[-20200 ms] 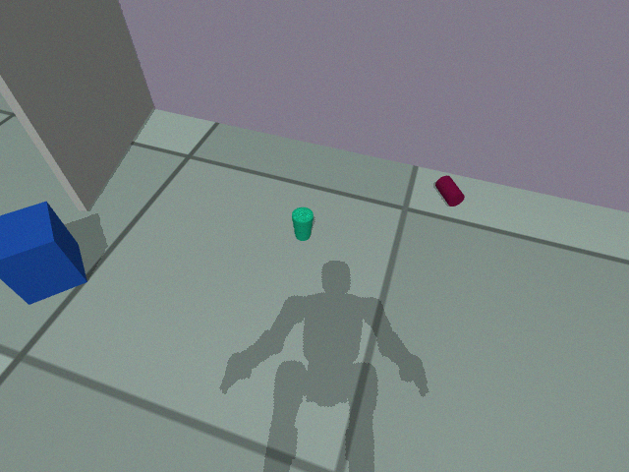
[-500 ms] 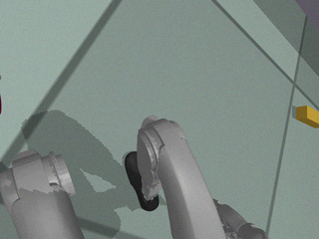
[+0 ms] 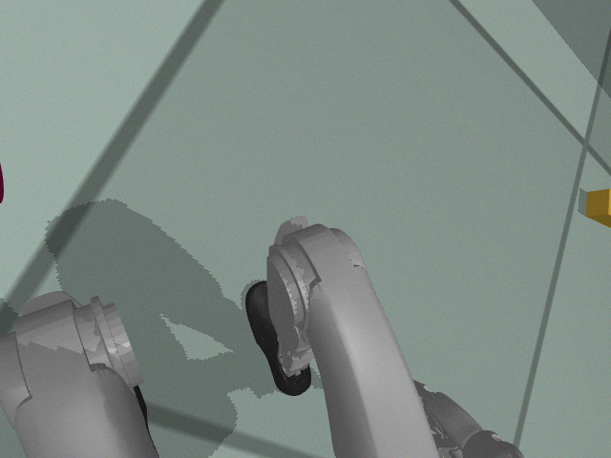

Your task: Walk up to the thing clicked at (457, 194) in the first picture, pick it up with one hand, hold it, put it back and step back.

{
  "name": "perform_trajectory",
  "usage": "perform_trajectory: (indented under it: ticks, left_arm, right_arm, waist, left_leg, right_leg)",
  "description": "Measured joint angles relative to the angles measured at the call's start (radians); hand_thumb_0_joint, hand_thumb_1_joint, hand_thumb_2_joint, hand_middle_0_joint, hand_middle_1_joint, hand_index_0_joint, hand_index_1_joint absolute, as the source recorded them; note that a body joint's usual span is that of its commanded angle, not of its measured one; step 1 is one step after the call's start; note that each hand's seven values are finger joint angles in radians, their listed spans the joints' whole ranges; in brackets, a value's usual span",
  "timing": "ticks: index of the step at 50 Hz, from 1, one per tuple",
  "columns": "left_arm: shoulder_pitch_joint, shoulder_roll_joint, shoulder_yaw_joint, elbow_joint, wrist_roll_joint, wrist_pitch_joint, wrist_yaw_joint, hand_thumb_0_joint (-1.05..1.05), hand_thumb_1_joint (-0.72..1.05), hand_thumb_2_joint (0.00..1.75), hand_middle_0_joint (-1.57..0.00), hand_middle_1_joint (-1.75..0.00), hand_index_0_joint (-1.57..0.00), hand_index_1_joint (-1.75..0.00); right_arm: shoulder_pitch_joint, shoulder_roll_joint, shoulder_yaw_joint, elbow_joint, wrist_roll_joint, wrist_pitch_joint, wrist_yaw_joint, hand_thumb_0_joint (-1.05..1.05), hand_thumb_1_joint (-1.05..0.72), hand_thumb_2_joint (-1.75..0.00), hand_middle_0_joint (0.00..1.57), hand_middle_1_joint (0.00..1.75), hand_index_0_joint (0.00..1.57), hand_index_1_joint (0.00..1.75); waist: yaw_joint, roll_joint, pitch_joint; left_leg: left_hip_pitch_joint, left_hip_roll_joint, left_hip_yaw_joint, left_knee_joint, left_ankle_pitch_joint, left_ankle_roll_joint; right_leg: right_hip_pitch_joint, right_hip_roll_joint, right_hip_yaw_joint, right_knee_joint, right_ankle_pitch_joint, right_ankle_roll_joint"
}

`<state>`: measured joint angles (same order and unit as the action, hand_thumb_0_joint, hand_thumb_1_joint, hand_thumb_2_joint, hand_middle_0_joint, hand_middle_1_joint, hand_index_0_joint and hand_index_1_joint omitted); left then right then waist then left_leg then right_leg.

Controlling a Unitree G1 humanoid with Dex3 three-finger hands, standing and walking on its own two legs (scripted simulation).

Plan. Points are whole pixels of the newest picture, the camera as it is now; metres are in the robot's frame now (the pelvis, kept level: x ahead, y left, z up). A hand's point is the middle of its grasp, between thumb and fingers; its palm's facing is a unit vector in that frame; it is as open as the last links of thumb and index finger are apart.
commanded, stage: close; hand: left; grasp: from above
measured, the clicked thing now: out of the picture +0.46 +0.29 -0.27
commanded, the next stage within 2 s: settle in 1.50 s
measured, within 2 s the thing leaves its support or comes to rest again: leaves its support in 1.94 s
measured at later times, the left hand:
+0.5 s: hand out of the picture +0.43 +0.28 -0.24, palm faces -0.43 +0.01 -0.90, open 10.8 cm
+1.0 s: hand out of the picture +0.44 +0.30 -0.25, palm faces -0.50 -0.05 -0.87, open 10.2 cm
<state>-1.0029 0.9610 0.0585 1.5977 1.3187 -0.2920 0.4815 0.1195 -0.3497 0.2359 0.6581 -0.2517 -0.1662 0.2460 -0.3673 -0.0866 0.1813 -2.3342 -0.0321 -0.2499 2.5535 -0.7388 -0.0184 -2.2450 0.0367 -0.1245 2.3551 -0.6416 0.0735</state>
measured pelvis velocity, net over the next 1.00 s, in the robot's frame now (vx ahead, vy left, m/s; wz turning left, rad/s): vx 0.00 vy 0.00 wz -0.01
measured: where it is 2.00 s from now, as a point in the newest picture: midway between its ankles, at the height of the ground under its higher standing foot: (214, 398)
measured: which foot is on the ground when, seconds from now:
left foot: down 0.00-1.00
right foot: down 0.00-1.00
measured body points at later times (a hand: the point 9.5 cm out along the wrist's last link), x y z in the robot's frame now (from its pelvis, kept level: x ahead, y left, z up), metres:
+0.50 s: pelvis -0.01 +0.01 +0.01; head +0.26 +0.13 +0.35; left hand +0.45 +0.28 -0.19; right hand +0.05 -0.26 -0.05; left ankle +0.06 +0.12 -0.27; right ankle +0.12 -0.13 -0.27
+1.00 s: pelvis +0.00 +0.00 +0.00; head +0.27 +0.12 +0.33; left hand +0.47 +0.30 -0.20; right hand +0.04 -0.26 -0.06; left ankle +0.06 +0.12 -0.27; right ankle +0.12 -0.13 -0.27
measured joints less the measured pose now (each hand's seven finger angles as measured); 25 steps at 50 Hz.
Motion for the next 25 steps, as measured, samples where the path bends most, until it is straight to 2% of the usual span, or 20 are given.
perform_trajectory:
  ticks: [4, 7, 11, 16, 18, 21, 25]
  left_arm:
    - [0.010, -0.004, -0.022, -0.022, 0.005, -0.069, -0.014, 0.00, -0.15, 0.83, -0.29, -0.82, -0.32, -0.81]
    - [0.019, -0.008, -0.021, -0.013, 0.035, -0.117, 0.013, 0.00, -0.11, 0.84, -0.32, -0.83, -0.35, -0.82]
    - [0.028, -0.017, -0.035, 0.009, 0.098, -0.143, 0.088, 0.00, -0.05, 0.83, -0.37, -0.82, -0.38, -0.81]
    - [0.037, -0.034, -0.084, 0.044, 0.136, -0.091, 0.206, 0.00, -0.02, 0.76, -0.41, -0.78, -0.40, -0.74]
    - [0.032, -0.050, -0.101, 0.056, 0.133, -0.056, 0.236, 0.00, -0.01, 0.73, -0.43, -0.75, -0.41, -0.71]
    - [0.025, -0.075, -0.115, 0.072, 0.107, -0.001, 0.258, -0.01, 0.00, 0.70, -0.45, -0.71, -0.44, -0.68]
    - [0.004, -0.086, -0.099, 0.097, 0.069, 0.055, 0.243, -0.01, 0.01, 0.66, -0.47, -0.66, -0.47, -0.63]
  right_arm:
    - [-0.002, 0.007, 0.014, -0.005, -0.002, 0.024, -0.008, 0.00, -0.90, -0.90, 0.20, 0.30, 0.20, 0.30]
    - [-0.007, 0.013, 0.026, -0.013, -0.005, 0.038, -0.016, 0.00, -0.90, -0.90, 0.20, 0.30, 0.20, 0.30]
    - [-0.016, 0.022, 0.029, -0.004, -0.021, 0.043, -0.026, 0.00, -0.90, -0.90, 0.20, 0.30, 0.20, 0.30]
    - [-0.045, 0.034, 0.018, 0.037, -0.039, 0.028, -0.040, 0.00, -0.90, -0.90, 0.20, 0.30, 0.20, 0.30]
    - [-0.050, 0.034, 0.011, 0.049, -0.042, 0.016, -0.039, 0.00, -0.89, -0.90, 0.20, 0.30, 0.20, 0.30]
    - [-0.050, 0.027, 0.008, 0.056, -0.035, -0.003, -0.028, 0.00, -0.89, -0.90, 0.20, 0.30, 0.20, 0.30]
    - [-0.043, 0.015, 0.006, 0.048, -0.016, -0.031, -0.010, 0.00, -0.89, -0.90, 0.20, 0.30, 0.20, 0.30]
  waist:
    - [0.016, -0.005, 0.007]
    - [0.015, -0.017, 0.003]
    - [0.010, -0.034, -0.015]
    - [-0.001, -0.043, -0.030]
    - [-0.002, -0.037, -0.038]
    - [-0.006, -0.024, -0.054]
    - [-0.019, -0.014, -0.062]
  left_leg:
    - [0.014, -0.002, -0.013, 0.004, -0.003, -0.007]
    - [0.025, -0.001, -0.021, 0.008, -0.002, -0.010]
    - [0.031, 0.004, -0.022, 0.010, 0.001, -0.009]
    - [0.035, 0.016, -0.007, -0.003, 0.007, 0.005]
    - [0.028, 0.020, 0.001, -0.015, 0.012, 0.013]
    - [0.014, 0.023, 0.013, -0.029, 0.015, 0.024]
    - [0.003, 0.021, 0.022, -0.032, 0.013, 0.031]
  right_leg:
    - [0.014, 0.000, -0.010, 0.000, 0.000, -0.001]
    - [0.024, 0.003, -0.016, -0.001, 0.004, -0.002]
    - [0.028, 0.008, -0.017, -0.001, 0.013, -0.004]
    - [0.031, 0.016, -0.006, -0.017, 0.022, -0.003]
    - [0.027, 0.017, -0.002, -0.029, 0.025, -0.006]
    - [0.017, 0.016, 0.004, -0.043, 0.026, -0.010]
    - [0.008, 0.013, 0.010, -0.042, 0.019, -0.014]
